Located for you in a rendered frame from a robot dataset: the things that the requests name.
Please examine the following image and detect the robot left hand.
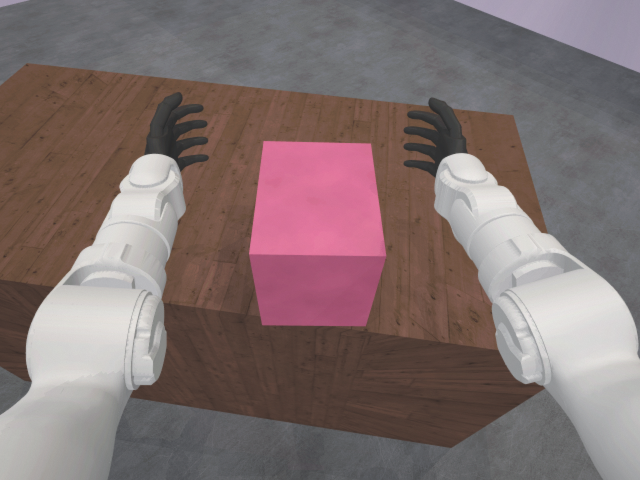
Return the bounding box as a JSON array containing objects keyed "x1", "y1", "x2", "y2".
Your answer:
[{"x1": 144, "y1": 92, "x2": 209, "y2": 172}]

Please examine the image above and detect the robot right upper arm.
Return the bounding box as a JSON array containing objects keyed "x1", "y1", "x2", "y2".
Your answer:
[{"x1": 492, "y1": 269, "x2": 640, "y2": 480}]

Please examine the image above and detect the pedestal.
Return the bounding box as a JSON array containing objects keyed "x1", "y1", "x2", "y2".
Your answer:
[{"x1": 0, "y1": 63, "x2": 548, "y2": 448}]

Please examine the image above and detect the robot left upper arm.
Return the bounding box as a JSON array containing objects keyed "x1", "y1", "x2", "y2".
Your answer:
[{"x1": 0, "y1": 285, "x2": 167, "y2": 480}]

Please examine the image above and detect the left robot forearm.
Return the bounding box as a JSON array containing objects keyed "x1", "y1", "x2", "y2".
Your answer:
[{"x1": 26, "y1": 154, "x2": 186, "y2": 381}]

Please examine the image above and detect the carton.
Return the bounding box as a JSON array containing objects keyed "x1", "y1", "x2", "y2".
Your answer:
[{"x1": 249, "y1": 141, "x2": 386, "y2": 326}]

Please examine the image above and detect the robot right hand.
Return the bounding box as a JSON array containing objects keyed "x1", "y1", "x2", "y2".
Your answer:
[{"x1": 403, "y1": 97, "x2": 468, "y2": 178}]

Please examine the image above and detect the right robot forearm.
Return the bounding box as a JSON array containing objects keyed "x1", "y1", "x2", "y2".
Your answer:
[{"x1": 434, "y1": 153, "x2": 638, "y2": 352}]

